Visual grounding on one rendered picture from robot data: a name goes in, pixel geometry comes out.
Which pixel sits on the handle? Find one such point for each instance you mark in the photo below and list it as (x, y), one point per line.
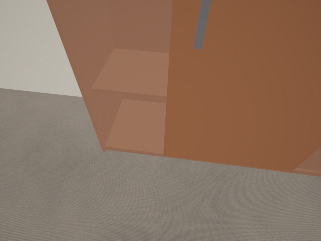
(201, 25)

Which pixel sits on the wardrobe door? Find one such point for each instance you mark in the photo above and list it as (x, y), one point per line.
(313, 162)
(252, 95)

